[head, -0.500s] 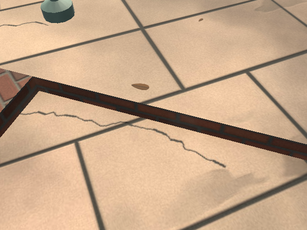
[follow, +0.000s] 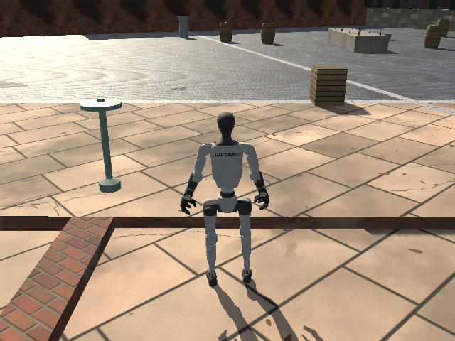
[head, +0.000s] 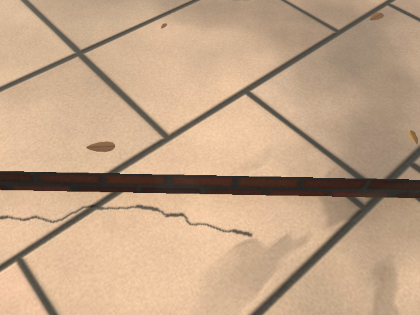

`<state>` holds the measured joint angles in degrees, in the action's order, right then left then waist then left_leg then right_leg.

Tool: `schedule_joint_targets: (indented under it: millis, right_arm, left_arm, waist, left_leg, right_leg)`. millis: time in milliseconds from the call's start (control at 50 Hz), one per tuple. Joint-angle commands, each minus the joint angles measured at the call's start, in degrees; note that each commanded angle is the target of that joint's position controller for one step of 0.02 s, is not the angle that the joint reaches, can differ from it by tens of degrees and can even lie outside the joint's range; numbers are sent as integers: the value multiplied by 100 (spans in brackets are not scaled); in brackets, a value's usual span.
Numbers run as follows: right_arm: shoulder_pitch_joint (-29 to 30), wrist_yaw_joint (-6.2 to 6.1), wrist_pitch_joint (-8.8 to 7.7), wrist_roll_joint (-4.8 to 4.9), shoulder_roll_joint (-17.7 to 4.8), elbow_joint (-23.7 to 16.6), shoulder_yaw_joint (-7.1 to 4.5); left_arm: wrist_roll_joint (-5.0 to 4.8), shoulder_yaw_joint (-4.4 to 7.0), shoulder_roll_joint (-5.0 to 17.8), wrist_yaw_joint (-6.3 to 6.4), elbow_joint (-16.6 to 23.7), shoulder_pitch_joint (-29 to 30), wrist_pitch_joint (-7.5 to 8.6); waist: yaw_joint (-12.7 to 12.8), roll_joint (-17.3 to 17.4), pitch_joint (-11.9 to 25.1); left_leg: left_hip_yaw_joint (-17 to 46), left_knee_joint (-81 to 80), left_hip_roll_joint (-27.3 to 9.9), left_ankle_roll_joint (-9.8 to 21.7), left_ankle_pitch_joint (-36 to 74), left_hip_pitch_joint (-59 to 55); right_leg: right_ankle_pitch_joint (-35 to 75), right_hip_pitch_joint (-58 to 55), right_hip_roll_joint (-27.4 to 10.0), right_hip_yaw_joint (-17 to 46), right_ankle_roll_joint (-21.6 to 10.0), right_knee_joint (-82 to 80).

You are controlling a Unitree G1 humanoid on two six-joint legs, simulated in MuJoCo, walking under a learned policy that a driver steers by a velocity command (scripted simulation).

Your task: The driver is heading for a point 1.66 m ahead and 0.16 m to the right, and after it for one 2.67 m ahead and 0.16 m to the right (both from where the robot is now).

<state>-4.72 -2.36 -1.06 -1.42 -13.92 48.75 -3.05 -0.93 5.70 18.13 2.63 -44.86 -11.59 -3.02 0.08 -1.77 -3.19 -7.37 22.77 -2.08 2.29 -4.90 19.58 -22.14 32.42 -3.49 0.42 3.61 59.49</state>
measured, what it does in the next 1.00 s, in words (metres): steps on the spot, turning right: right foot, then left foot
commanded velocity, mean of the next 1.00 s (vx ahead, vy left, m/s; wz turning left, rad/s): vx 0.03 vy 0.00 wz -0.35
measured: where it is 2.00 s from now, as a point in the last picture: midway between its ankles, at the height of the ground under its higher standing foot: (272, 310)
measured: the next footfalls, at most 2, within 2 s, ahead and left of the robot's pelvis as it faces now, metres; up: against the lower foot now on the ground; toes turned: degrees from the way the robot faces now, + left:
right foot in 0.18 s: +0.05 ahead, -0.14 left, +0.00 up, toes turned -10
left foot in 0.62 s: +0.13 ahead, +0.06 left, +0.00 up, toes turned -18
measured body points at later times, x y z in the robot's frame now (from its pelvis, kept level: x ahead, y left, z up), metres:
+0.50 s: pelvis +0.02 -0.04 +0.00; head +0.05 -0.07 +0.45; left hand +0.24 +0.20 -0.08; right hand +0.09 -0.36 -0.12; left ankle +0.09 +0.11 -0.70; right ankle +0.01 -0.13 -0.74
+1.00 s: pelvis +0.04 -0.03 -0.01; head +0.04 -0.04 +0.44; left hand +0.22 +0.20 -0.12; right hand +0.06 -0.32 -0.13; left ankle +0.08 +0.10 -0.74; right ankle -0.02 -0.14 -0.74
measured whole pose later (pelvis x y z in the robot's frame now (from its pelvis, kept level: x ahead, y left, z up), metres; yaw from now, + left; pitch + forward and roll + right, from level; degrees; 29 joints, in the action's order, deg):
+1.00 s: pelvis +0.04 -0.03 -0.01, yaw -19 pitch -1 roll +0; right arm -7.6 -0.2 -0.6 0.2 -14.9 52.7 -1.8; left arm 0.3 3.1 15.5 1.0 -47.3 -12.7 -1.4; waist -0.3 0.7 -0.9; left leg 0.6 32.9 -0.9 -0.1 -20.8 14.2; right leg -18.8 12.0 0.5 3.0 -0.3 31.4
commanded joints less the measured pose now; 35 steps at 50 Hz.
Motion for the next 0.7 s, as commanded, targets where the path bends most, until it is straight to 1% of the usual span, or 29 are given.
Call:
schedule_joint_targets:
  millis: [20, 60, 100, 120, 140, 160, 180, 200, 220, 240, 260, 280, 300, 320, 360, 400, 420, 480, 520, 540, 560, 580, 600, 620, 640, 660, 680, 700]
  right_arm:
    - [336, -74, -14, 35, -1042, -362, -248]
    - [302, -51, 36, 72, -1144, -335, -284]
    - [228, -13, 83, 139, -1220, -289, -313]
    - [257, 0, 111, 193, -1247, -274, -324]
    - [257, 5, 143, 254, -1231, -246, -329]
    - [11, 23, 175, 288, -1075, -136, -308]
    - [-169, 79, 199, 192, -759, -123, -247]
    - [114, 82, 161, -11, -641, -456, -215]
    - [677, 47, 121, 8, -836, -597, -277]
    - [614, 33, 130, 142, -923, -581, -324]
    - [363, -14, 145, 155, -955, -420, -360]
    - [255, -62, 161, 99, -1036, -317, -397]
    - [198, -63, 154, 61, -1022, -303, -407]
    - [165, -49, 132, 74, -972, -316, -404]
    - [195, -35, 96, 129, -861, -357, -372]
    - [289, -13, 77, 146, -761, -392, -318]
    - [301, 14, 74, 148, -735, -386, -293]
    - [278, 96, 67, 177, -775, -383, -259]
    - [221, 136, 51, 201, -841, -383, -255]
    - [181, 158, 34, 203, -850, -382, -248]
    - [91, 182, 12, 201, -826, -362, -237]
    - [-72, 211, -18, 188, -775, -309, -222]
    - [-193, 232, -46, 137, -814, -275, -218]
    - [-330, 216, -61, 28, -1123, -286, -263]
    - [-234, 183, -30, -18, -1482, -316, -311]
    - [-105, 192, -35, -42, -1116, -276, -200]
    - [48, 195, -66, -29, -930, -341, -142]
    - [69, 173, -81, -2, -981, -307, -148]
  left_arm:
    - [9, 17, 218, -77, 379, -205, 26]
    - [5, 23, 286, -143, 432, -122, 14]
    - [8, 46, 348, -216, 478, -106, -11]
    - [11, 60, 350, -255, 460, -200, -21]
    - [24, 84, 360, -281, 387, -395, -26]
    - [59, 150, 502, -266, 304, -612, -34]
    - [68, 282, 995, -187, 325, -764, -34]
    - [107, 333, 1551, -120, 547, -583, -21]
    - [306, 307, 1396, -162, 592, -634, 134]
    - [304, 266, 1275, -164, 617, -304, 265]
    - [176, 242, 1115, -133, 686, 82, 322]
    - [71, 165, 895, -108, 740, 294, 327]
    - [51, 114, 794, -79, 760, 337, 320]
    - [67, 86, 740, -59, 767, 272, 309]
    - [68, 81, 740, -26, 760, 144, 304]
    - [44, 94, 787, 5, 751, 81, 280]
    - [53, 94, 798, 13, 760, 89, 266]
    - [116, 80, 833, -30, 750, 126, 229]
    - [126, 50, 814, -75, 732, 170, 205]
    - [115, 27, 791, -87, 719, 196, 194]
    - [92, -2, 755, -90, 710, 264, 181]
    - [56, -40, 699, -83, 703, 354, 167]
    - [49, -78, 623, -74, 663, 278, 171]
    - [138, -142, 442, -66, 657, 116, 205]
    - [210, -171, 289, -97, 628, -254, 262]
    - [198, -138, 428, -85, 704, -7, 288]
    - [149, -64, 685, -65, 667, 212, 278]
    - [108, -34, 679, -47, 663, 361, 247]
  waist:
    - [66, 895, 946]
    - [40, 928, 917]
    - [57, 955, 880]
    - [152, 939, 877]
    - [268, 893, 895]
    - [304, 647, 862]
    - [194, -624, 674]
    - [51, -1801, 451]
    - [424, -1164, 755]
    - [184, -879, 668]
    - [-7, -636, 647]
    - [-59, -587, 664]
    - [-111, -589, 718]
    - [-123, -538, 817]
    - [-77, -517, 867]
    - [2, -588, 847]
    - [42, -644, 857]
    - [136, -764, 831]
    - [169, -771, 794]
    - [161, -751, 773]
    - [90, -714, 761]
    - [-50, -652, 751]
    - [-119, -508, 743]
    - [-26, 34, 912]
    - [345, 1179, 928]
    - [219, 1564, 900]
    - [91, 1320, 766]
    - [33, 1256, 734]
  left_leg:
    - [936, -1026, -1585, 1144, 102, -643]
    - [776, -981, -1634, 1084, 71, -684]
    - [704, -828, -1714, 986, 40, -839]
    - [614, -655, -1702, 867, 1, -857]
    - [470, -387, -1619, 676, -121, -770]
    - [250, 118, -1397, 328, -445, -481]
    - [-354, 1563, -782, -247, -1429, 511]
    - [-262, 2929, 99, -714, -3304, 2130]
    - [718, 3873, 167, -625, -3287, 2107]
    - [942, 4108, 74, -506, -2672, 2154]
    - [1027, 4075, 0, -458, -2147, 2152]
    - [1043, 4056, -18, -470, -1865, 2095]
    - [1021, 4168, 47, -502, -1644, 1886]
    - [1019, 4181, 117, -524, -1484, 1758]
    - [1060, 3726, 175, -565, -1297, 1749]
    - [1092, 3009, 194, -628, -1206, 1663]
    - [1080, 2707, 190, -656, -1179, 1486]
    - [995, 2121, 188, -661, -1339, 795]
    - [936, 1816, 204, -610, -1489, 459]
    - [914, 1585, 207, -568, -1495, 321]
    - [878, 1170, 218, -507, -1316, 105]
    - [815, 457, 237, -419, -787, -284]
    - [918, -200, 127, -303, 41, -781]
    - [1526, -254, -545, -83, 1003, -1395]
    - [2334, -119, -1369, 481, 2364, -1720]
    - [2839, -302, -1824, 1192, 1899, -1198]
    - [2765, -396, -1656, 1258, 1526, -1100]
    - [2626, -392, -1518, 1153, 1409, -1182]
  right_leg:
    - [250, -579, -149, -47, -56, -640]
    - [252, -879, -80, -210, -150, -1095]
    - [234, -1140, -26, -318, -291, -1634]
    - [430, -1390, 23, -399, -398, -2104]
    - [768, -1776, 147, -518, -543, -2685]
    - [1113, -2255, 235, -362, -755, -3237]
    - [2297, -2814, -688, 1084, -1191, -3993]
    - [3538, -3038, -1862, 2835, -2186, -4051]
    - [3084, -2588, -1843, 2891, -2487, -4239]
    - [2708, -2522, -1492, 2352, -2150, -4274]
    - [2401, -2484, -1197, 1977, -1760, -4197]
    - [2442, -2433, -1079, 1795, -1571, -4153]
    - [2713, -2297, -974, 1677, -1546, -4110]
    - [2851, -2303, -903, 1634, -1561, -4081]
    - [2902, -2518, -826, 1645, -1573, -4017]
    - [2698, -2683, -786, 1692, -1559, -3958]
    - [2579, -2661, -769, 1693, -1563, -3938]
    - [2567, -2334, -792, 1800, -1651, -3868]
    - [2790, -2235, -812, 1939, -1679, -3756]
    - [2899, -2241, -814, 2017, -1668, -3677]
    - [2958, -2235, -765, 2050, -1609, -3563]
    - [2870, -2153, -643, 2015, -1475, -3435]
    - [2528, -1979, -465, 1978, -1248, -3355]
    - [1733, -1633, -105, 1685, -918, -2909]
    - [-35, -1040, 671, 981, -588, -2215]
    - [-755, -1028, 603, 673, -347, -2026]
    - [-783, -1111, 459, 655, -238, -1662]
    - [-743, -979, 463, 587, -178, -1470]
